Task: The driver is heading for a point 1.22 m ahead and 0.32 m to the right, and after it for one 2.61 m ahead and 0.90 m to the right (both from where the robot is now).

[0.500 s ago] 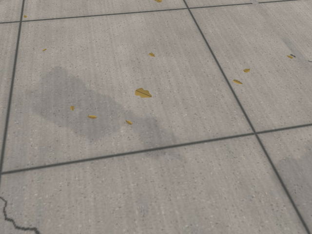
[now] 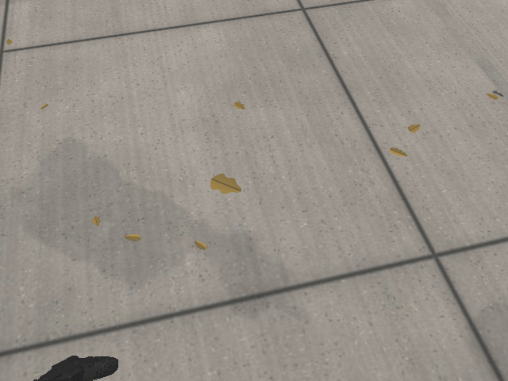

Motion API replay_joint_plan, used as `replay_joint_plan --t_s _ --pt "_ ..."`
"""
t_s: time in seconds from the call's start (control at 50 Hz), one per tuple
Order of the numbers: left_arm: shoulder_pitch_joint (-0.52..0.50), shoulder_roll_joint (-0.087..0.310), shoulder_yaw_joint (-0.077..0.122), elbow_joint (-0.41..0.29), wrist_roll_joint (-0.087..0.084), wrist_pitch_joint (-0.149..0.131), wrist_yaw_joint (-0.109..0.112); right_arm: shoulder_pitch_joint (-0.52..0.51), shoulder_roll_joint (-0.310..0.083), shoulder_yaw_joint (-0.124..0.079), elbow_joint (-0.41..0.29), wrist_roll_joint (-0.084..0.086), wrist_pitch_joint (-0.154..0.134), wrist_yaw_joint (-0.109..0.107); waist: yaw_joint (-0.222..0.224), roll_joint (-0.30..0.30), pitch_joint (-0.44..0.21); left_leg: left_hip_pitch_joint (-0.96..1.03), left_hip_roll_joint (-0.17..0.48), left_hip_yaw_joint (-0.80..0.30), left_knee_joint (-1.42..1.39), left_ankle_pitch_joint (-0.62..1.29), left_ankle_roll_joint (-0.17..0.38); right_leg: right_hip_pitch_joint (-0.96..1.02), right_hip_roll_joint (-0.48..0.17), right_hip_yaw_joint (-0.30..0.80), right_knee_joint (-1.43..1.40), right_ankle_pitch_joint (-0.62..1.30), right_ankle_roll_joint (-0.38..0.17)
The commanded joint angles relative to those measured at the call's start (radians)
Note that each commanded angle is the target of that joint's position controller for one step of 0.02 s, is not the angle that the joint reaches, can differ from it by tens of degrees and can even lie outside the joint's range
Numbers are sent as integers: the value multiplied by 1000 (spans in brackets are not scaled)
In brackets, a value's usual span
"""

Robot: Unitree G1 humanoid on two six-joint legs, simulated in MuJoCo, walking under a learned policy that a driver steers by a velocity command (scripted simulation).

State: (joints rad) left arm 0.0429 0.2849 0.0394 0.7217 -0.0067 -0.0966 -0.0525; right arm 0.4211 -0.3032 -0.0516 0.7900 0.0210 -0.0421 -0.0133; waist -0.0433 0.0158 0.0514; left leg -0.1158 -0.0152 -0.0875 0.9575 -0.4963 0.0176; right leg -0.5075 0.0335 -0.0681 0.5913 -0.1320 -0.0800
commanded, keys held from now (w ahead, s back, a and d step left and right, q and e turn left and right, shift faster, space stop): w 0.44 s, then w+e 0.56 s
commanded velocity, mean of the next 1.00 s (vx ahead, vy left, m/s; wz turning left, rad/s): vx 0.50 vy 0.00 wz -0.20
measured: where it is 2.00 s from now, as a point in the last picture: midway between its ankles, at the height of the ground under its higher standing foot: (317, 182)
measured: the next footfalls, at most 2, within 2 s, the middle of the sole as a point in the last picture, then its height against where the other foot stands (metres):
left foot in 0.44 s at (197, 379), level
right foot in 1.00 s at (296, 277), level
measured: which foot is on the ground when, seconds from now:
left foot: up 0.00-0.42, down 0.44-1.00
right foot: down 0.00-0.46, up 0.48-0.98, down 1.00-1.00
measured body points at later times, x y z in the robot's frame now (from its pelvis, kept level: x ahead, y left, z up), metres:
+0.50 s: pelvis +0.30 +0.05 +0.01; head +0.34 +0.06 +0.45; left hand +0.32 +0.34 -0.13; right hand +0.50 -0.20 -0.07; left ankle +0.40 +0.15 -0.72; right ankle +0.12 -0.09 -0.67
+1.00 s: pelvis +0.58 +0.00 +0.00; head +0.61 -0.02 +0.45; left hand +0.84 +0.19 -0.08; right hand +0.53 -0.29 -0.13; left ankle +0.41 +0.15 -0.70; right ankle +0.67 -0.10 -0.72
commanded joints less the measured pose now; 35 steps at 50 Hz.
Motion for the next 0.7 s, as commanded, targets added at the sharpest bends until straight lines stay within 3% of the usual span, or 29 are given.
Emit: replay_joint_plan --t_s 0.02,0.04,0.06,0.08,0.12,0.18,0.26,0.32,0.36,0.4,0.42,0.44,0.46,0.48,0.5,0.52,0.54,0.56,0.6,0.66,0.7 --pt "247 153 48 17 -7 8 22 -90 -141 -18 -135 31 -56 11 136 -98 -194 -617 65 -36 385 60 17 655 -352 580 -325 -296 -194" --pt "195 127 39 14 3 9 24 -131 -132 -19 -139 9 -58 9 101 -47 -109 -586 106 -9 311 122 16 498 -313 486 -353 -201 -178" --pt "164 103 31 7 18 4 23 -115 -125 -23 -131 -1 -49 7 61 -64 -80 -518 139 -14 259 172 16 393 -275 415 -382 -120 -165" --pt "146 99 31 7 22 0 23 -80 -105 -20 -117 -2 -38 8 36 -87 -78 -467 150 -13 239 194 9 333 -257 379 -412 -87 -171" --pt "146 109 34 22 10 -15 22 -58 -69 -12 -106 -7 -19 4 14 -94 -57 -449 164 6 181 209 -14 262 -248 302 -457 -9 -191" --pt "171 136 41 43 5 -20 32 -158 -57 -4 -137 -21 -20 -1 32 -74 -13 -517 178 22 20 361 -47 258 -228 214 -489 76 -189" --pt "233 165 45 62 -8 -7 40 -312 -22 11 -165 -14 -43 17 97 -52 5 -463 131 75 -279 582 -50 299 -187 121 -477 118 -140" --pt "299 183 49 90 -17 11 41 -388 -31 8 -190 -2 -51 35 129 -58 15 -474 111 73 -380 595 -36 405 -234 143 -442 104 -130" --pt "312 192 53 104 -20 27 45 -407 -50 2 -205 -3 -54 46 121 -65 18 -489 101 64 -425 527 -9 488 -273 160 -398 133 -114" --pt "304 202 58 110 -19 40 50 -364 -74 -9 -199 -5 -55 51 84 -83 -7 -428 81 76 -448 443 20 544 -291 167 -327 252 -92" --pt "282 203 57 108 -19 47 52 -279 -96 -22 -178 -8 -56 49 28 -83 -56 -310 51 105 -477 431 43 546 -266 139 -219 403 -72" --pt "285 171 45 105 -10 51 53 -130 -143 -48 -134 -11 -54 41 -40 -62 -161 -90 40 117 -473 438 74 487 -210 96 -24 470 -43" --pt "310 100 15 78 19 49 54 38 -223 -68 -113 -23 -48 28 -90 78 -326 213 244 -111 -439 462 137 283 -141 56 312 184 -2" --pt "436 4 -11 69 -3 27 46 48 -275 -77 -103 -30 -46 36 -14 345 -422 476 425 -585 -583 202 281 -92 34 101 609 -429 47" --pt "357 128 15 84 -29 14 41 37 -160 -50 -118 -23 -49 37 -68 191 -363 440 405 -587 -642 85 241 -199 -15 217 705 -437 37" --pt "264 165 30 54 -48 6 39 -22 -129 -39 -120 -24 -51 33 -65 132 -231 326 382 -426 -653 141 203 -247 -56 203 710 -344 27" --pt "220 150 28 46 -40 5 43 -82 -115 -33 -122 -27 -53 32 -36 58 -166 207 345 -315 -673 258 186 -218 -102 181 672 -257 34" --pt "206 141 33 44 -26 10 44 -127 -88 -27 -120 -29 -57 32 -11 55 -110 117 310 -226 -704 340 178 -192 -129 183 615 -198 44" --pt "251 111 35 60 -29 36 43 -163 -63 -24 -112 -37 -73 31 31 85 -94 27 277 -115 -764 422 170 -102 -155 186 577 -133 62" --pt "230 74 32 50 -25 62 47 -171 -78 -34 -84 -37 -86 25 46 58 -44 -11 275 7 -811 540 177 -144 -157 189 518 -66 85" --pt "186 66 32 32 -19 64 46 -163 -88 -39 -67 -40 -84 17 38 44 -21 10 266 76 -826 574 173 -191 -154 194 422 22 95"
